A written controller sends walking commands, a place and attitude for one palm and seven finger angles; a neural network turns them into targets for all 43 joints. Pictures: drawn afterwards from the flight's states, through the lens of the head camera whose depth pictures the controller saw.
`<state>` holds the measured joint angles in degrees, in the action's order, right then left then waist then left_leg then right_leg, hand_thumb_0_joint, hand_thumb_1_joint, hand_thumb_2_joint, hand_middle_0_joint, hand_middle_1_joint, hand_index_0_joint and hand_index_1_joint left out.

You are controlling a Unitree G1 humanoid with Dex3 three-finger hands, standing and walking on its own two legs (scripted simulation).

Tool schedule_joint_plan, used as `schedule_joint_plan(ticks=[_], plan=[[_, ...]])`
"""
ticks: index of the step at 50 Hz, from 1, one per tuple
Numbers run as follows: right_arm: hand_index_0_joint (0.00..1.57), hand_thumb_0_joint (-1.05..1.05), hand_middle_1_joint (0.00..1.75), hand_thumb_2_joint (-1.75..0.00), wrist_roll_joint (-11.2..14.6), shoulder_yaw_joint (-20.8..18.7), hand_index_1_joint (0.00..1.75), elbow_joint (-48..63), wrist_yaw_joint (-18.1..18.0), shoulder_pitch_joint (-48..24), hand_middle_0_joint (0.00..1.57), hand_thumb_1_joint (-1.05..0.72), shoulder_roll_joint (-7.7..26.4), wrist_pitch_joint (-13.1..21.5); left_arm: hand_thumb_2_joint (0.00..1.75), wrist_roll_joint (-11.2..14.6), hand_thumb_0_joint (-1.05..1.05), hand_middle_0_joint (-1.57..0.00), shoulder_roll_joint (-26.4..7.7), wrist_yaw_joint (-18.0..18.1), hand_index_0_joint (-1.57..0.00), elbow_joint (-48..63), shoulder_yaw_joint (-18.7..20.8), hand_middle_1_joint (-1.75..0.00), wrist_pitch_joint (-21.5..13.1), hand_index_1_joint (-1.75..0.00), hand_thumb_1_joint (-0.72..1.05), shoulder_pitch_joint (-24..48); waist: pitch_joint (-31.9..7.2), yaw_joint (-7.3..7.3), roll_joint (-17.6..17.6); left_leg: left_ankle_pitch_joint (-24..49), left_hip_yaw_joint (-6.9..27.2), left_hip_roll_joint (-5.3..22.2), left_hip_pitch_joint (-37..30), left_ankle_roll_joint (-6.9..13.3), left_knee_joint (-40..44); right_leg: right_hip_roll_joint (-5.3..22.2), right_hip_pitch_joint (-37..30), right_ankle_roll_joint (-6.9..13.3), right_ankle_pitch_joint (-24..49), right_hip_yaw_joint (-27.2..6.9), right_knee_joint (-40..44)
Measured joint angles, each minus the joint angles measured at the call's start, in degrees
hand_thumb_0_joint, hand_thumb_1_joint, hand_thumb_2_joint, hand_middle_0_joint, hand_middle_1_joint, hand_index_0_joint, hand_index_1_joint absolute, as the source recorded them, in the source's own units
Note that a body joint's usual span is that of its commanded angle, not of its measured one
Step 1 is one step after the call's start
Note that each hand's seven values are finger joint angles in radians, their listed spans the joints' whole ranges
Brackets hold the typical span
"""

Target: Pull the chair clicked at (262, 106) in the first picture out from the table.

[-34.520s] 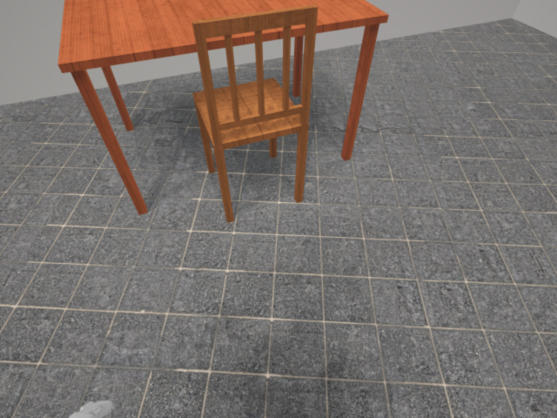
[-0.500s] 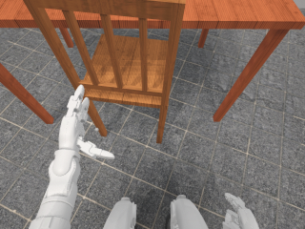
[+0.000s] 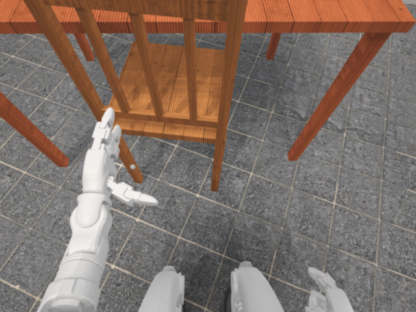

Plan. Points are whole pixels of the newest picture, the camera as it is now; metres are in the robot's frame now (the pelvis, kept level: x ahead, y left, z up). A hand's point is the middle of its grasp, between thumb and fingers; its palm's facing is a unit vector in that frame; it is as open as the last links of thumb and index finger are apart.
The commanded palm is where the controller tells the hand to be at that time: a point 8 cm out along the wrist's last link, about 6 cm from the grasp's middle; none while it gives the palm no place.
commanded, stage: aim the fingers beside a spindle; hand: left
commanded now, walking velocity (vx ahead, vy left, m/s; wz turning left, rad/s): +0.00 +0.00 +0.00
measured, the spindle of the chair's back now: (150, 73) +0.61 +0.13 +0.03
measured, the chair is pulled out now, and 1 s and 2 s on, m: -0.08 -0.08 -0.08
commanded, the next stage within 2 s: push the fingers through the gap in 0.28 s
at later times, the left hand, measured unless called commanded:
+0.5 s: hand (128, 169) +0.37 +0.15 +0.02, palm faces +0.01 -1.00 -0.05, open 17.0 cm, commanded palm +0.35 +0.21 +0.02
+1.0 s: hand (132, 143) +0.43 +0.15 +0.02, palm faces +0.02 -1.00 -0.04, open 17.0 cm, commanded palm +0.40 +0.21 +0.02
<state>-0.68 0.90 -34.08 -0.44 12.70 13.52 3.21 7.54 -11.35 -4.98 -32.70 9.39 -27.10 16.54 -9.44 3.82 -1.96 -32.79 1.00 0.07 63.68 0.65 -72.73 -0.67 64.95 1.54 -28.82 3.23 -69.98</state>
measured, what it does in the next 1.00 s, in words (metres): stands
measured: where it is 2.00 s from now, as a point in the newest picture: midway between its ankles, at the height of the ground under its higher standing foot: outside the picture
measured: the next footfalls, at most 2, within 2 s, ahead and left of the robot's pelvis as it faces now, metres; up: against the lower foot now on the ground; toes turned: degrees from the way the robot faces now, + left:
none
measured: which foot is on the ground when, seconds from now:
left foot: down 0.00-1.00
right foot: down 0.00-1.00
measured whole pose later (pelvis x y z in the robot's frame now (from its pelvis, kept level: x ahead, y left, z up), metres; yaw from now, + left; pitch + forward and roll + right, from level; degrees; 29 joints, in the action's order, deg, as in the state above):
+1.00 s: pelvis +0.00 +0.00 +0.00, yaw +0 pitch +25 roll -2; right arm -1.2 1.1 -36.5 -0.2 15.0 13.8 2.3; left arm 6.5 -14.3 -5.2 -45.3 14.3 -28.5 28.8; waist -9.3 5.8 -2.2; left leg -32.4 0.9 0.3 65.3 0.9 -72.7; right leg -0.9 66.4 1.3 -28.0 3.0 -69.5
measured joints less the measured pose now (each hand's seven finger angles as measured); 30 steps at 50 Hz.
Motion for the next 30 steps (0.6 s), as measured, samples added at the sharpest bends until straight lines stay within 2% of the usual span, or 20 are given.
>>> schedule_joint_plan(ticks=[9,21,30], plan=[[0.21,0.01,0.30,-0.90,0.0,-0.1,0.30,-0.3,0.1,0.2,0.21,-0.90,-0.1,-0.3,0.30,0.3,-0.02,-0.06,0.0,-0.3,-0.06,0.2,-0.1,-0.08,0.0,-0.08,-0.50,0.1,0.0,-0.05,-0.2,0.0,-0.1,0.0,-0.2,0.0,0.4,-0.1,-0.1,0.0,0.0,-0.1,0.3],[0.21,0.01,0.30,-0.90,0.2,-0.2,0.30,0.1,0.2,0.2,0.21,-0.90,-0.1,-0.3,0.30,0.5,-0.02,-0.06,0.3,-0.6,-0.06,2.4,-0.1,-0.08,-0.7,-0.08,-0.50,-3.5,-0.3,-0.39,0.0,-0.1,0.0,0.1,-1.5,-0.1,1.1,-0.1,-1.3,0.1,-0.2,-0.1,0.9],[0.21,0.01,0.30,-0.90,0.0,-0.2,0.30,-0.7,-0.4,-1.2,0.21,-0.90,0.2,0.5,0.30,0.6,-0.02,-0.06,-0.6,-1.4,-0.06,-1.1,0.4,-0.08,-0.9,-0.08,-0.50,1.3,0.0,-0.38,0.0,0.0,0.5,-0.1,-0.2,-0.2,0.0,0.1,-0.5,0.2,-0.2,0.5,0.1]])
